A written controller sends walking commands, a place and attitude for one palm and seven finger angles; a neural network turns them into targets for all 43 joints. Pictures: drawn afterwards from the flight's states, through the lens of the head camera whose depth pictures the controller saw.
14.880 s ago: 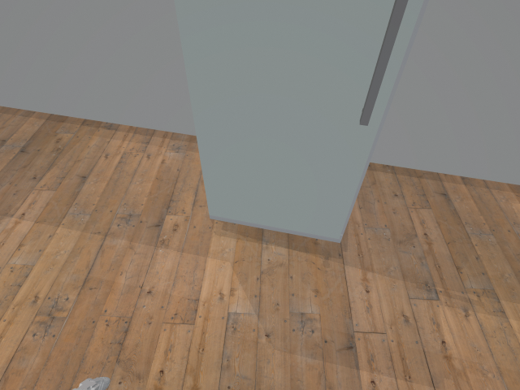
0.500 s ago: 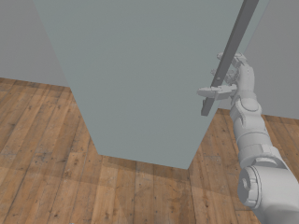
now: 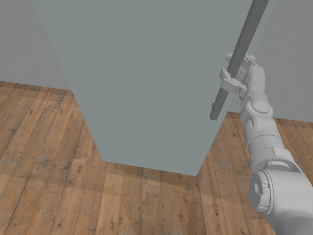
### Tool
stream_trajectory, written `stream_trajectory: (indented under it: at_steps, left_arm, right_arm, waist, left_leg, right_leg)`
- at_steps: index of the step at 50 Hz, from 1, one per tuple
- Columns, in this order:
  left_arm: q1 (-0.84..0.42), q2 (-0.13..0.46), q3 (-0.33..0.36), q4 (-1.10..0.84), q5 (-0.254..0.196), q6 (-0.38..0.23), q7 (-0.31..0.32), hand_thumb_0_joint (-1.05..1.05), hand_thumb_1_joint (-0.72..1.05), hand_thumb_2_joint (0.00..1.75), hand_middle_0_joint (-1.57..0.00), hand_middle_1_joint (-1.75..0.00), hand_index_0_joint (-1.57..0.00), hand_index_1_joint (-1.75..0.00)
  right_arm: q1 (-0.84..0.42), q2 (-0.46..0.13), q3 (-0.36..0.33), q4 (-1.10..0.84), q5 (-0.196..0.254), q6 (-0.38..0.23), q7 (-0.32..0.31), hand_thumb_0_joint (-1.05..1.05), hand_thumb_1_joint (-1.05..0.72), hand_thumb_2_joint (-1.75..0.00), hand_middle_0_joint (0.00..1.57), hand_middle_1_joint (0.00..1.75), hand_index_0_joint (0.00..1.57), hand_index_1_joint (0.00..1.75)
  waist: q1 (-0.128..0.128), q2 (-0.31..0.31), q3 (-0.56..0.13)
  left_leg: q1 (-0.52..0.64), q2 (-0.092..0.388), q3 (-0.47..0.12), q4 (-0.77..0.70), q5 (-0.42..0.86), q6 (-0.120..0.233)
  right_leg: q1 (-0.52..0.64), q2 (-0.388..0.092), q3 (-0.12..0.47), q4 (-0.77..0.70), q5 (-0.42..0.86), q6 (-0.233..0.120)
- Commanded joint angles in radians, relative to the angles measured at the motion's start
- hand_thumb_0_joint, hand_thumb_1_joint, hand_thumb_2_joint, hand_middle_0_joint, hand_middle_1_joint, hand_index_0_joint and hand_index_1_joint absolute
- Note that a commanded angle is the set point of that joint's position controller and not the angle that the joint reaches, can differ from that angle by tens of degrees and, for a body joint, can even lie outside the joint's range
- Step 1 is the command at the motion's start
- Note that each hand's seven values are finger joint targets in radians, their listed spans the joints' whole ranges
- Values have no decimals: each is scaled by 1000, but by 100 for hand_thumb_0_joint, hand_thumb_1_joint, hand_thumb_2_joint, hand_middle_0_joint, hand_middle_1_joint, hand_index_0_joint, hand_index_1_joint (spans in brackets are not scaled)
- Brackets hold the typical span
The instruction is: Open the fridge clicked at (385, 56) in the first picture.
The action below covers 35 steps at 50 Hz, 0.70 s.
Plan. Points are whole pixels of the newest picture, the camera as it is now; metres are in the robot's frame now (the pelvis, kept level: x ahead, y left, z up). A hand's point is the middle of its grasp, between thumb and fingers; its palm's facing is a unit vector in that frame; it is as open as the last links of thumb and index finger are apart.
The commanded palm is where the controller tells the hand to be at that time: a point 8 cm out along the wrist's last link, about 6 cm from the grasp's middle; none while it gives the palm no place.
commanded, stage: grip the handle and tug to test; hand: right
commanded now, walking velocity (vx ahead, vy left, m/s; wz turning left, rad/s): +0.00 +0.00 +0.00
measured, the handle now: (233, 59) +0.53 -0.12 +0.19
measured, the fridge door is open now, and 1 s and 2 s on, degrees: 0 0 6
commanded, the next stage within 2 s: pull the door a little, standing still in 0.74 s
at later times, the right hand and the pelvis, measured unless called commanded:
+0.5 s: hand (223, 80) +0.48 -0.10 +0.16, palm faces +0.01 +1.00 +0.02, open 5.7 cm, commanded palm +0.43 -0.16 +0.16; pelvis +0.00 +0.00 +0.00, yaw +1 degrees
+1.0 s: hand (223, 81) +0.47 -0.10 +0.16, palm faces +0.02 +1.00 +0.02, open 6.0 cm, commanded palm +0.43 -0.15 +0.16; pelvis +0.05 +0.01 +0.01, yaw +1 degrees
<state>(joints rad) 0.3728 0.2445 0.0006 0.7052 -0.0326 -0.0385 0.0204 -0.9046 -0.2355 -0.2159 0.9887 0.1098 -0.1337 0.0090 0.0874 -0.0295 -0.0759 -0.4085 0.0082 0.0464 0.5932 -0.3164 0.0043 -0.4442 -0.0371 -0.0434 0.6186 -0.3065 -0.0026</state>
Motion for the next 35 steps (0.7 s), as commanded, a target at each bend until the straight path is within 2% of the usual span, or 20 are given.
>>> stream_trajectory:
  at_steps: [1,4,6,7,9,10,11,13,15,16,18,19,20,21,25,27,29,31,32,35]
  left_arm:
    - [45,147,49,-98,5,-27,14,0,90,90,-20,-30,-20,-30]
    - [48,144,44,-95,7,-27,14,0,90,90,-20,-30,-20,-30]
    - [60,151,47,-94,11,-26,14,0,90,90,-20,-30,-20,-30]
    - [51,149,47,-99,8,-26,14,0,90,90,-20,-30,-20,-30]
    - [48,142,46,-99,8,-28,14,0,90,90,-20,-30,-20,-30]
    - [49,142,48,-100,8,-31,12,0,90,90,-20,-30,-20,-30]
    - [56,146,50,-99,10,-30,12,0,90,90,-20,-30,-20,-30]
    - [42,145,47,-108,7,-33,11,0,90,90,-20,-30,-20,-30]
    - [43,148,48,-107,7,-34,13,0,90,90,-20,-30,-20,-30]
    - [46,150,49,-110,8,-33,14,0,90,90,-20,-30,-20,-30]
    - [37,146,48,-113,5,-35,12,0,90,90,-20,-30,-20,-30]
    - [36,146,49,-115,3,-34,12,0,90,90,-20,-30,-20,-30]
    - [30,144,47,-120,3,-35,11,0,90,90,-20,-30,-20,-30]
    - [40,150,50,-120,5,-33,12,0,90,90,-20,-30,-20,-30]
    - [12,145,51,-146,1,-28,12,0,90,90,-20,-30,-20,-30]
    - [1,140,51,-157,-3,-24,9,0,90,90,-20,-30,-20,-30]
    - [-10,137,53,-164,-4,-22,7,0,90,90,-20,-30,-20,-30]
    - [-14,138,59,-173,-1,-21,5,0,90,90,-20,-30,-20,-30]
    - [-26,132,56,-183,-4,-22,1,0,90,90,-20,-30,-20,-30]
    - [-38,131,58,-190,-4,-16,0,0,90,90,-20,-30,-20,-30]
  right_arm:
    - [-512,-188,-33,-217,2,-69,-4,0,-90,-90,45,140,45,140]
    - [-526,-180,-27,-187,0,-67,-12,0,-90,-90,45,140,45,140]
    - [-520,-220,-62,-174,-4,-73,-17,0,-90,-90,45,140,45,140]
    - [-525,-232,-67,-194,-9,-79,-17,0,-90,-90,45,140,45,140]
    - [-561,-194,-29,-215,-12,-87,-18,0,-90,-90,45,140,45,140]
    - [-548,-190,-35,-209,-8,-88,-19,0,-90,-90,45,140,45,140]
    - [-526,-209,-51,-205,-7,-92,-21,0,-90,-90,45,140,45,140]
    - [-510,-200,-45,-223,-3,-95,-17,0,-90,-90,45,140,45,140]
    - [-514,-223,-59,-235,-2,-98,-14,0,-90,-90,45,140,45,140]
    - [-498,-215,-55,-229,-2,-99,-14,0,-90,-90,45,140,45,140]
    - [-482,-198,-45,-240,2,-92,-9,0,-90,-90,45,140,45,140]
    - [-467,-206,-51,-254,2,-92,-9,0,-90,-90,45,140,45,140]
    - [-440,-181,-36,-245,6,-84,-6,0,-90,-90,45,140,45,140]
    - [-423,-215,-70,-251,9,-83,-8,0,-90,-90,45,140,45,140]
    - [-337,-224,-84,-350,19,-65,1,0,-90,-90,45,140,45,140]
    - [-266,-188,-66,-386,24,-49,2,0,-90,-90,45,140,45,140]
    - [-259,-162,-43,-449,26,-32,-1,0,-90,-90,45,140,45,140]
    - [-186,-165,-57,-515,27,-17,-7,0,-90,-90,45,140,45,140]
    - [-136,-143,-44,-544,30,-4,-5,0,-90,-90,45,140,45,140]
    - [-83,-135,-42,-620,35,34,-6,0,-90,-90,45,140,45,140]
  waist:
    - [4,30,-335]
    - [14,45,-311]
    - [7,88,-314]
    - [3,44,-335]
    - [15,35,-341]
    - [11,16,-342]
    - [8,58,-351]
    - [1,29,-352]
    - [0,42,-354]
    - [-2,60,-355]
    - [-4,26,-344]
    - [-11,28,-349]
    - [-10,32,-339]
    - [-18,63,-349]
    - [-45,58,-383]
    - [-56,39,-375]
    - [-53,25,-374]
    - [-74,43,-411]
    - [-82,30,-406]
    - [-86,41,-398]
  left_leg:
    - [99,-38,-9,-56,385,14]
    - [86,-38,-9,-58,369,11]
    - [106,-38,-8,-58,368,11]
    - [109,-36,-14,-54,381,11]
    - [100,-37,-14,-55,376,11]
    - [91,-38,-13,-55,371,12]
    - [107,-40,-10,-55,374,12]
    - [110,-40,-15,-56,382,12]
    - [122,-40,-16,-57,378,12]
    - [133,-40,-14,-56,383,13]
    - [122,-41,-16,-58,395,12]
    - [129,-41,-14,-57,393,14]
    - [127,-42,-13,-59,395,14]
    - [153,-41,-10,-58,409,14]
    - [216,-40,-14,-54,482,14]
    - [223,-40,-10,-53,514,16]
    - [222,-41,-10,-56,531,15]
    - [260,-41,-6,-49,578,18]
    - [268,-39,-5,-47,607,16]
    - [294,-38,-4,-51,668,14]
  right_leg:
    - [199,32,29,-36,304,-27]
    - [179,32,29,-41,276,-28]
    - [164,32,31,-42,277,-30]
    - [173,33,25,-42,284,-29]
    - [189,33,27,-39,279,-28]
    - [197,33,25,-38,278,-26]
    - [192,30,30,-37,287,-28]
    - [194,31,20,-40,283,-27]
    - [186,30,22,-44,273,-27]
    - [182,30,22,-46,282,-28]
    - [193,30,15,-45,289,-27]
    - [193,30,17,-46,290,-26]
    - [191,29,15,-48,290,-27]
    - [185,30,16,-48,303,-28]
    - [192,33,1,-56,346,-29]
    - [207,30,-3,-57,391,-29]
    - [231,29,-5,-57,415,-29]
    - [254,27,-6,-55,483,-28]
    - [257,25,-10,-59,510,-28]
    - [274,23,-14,-62,566,-29]
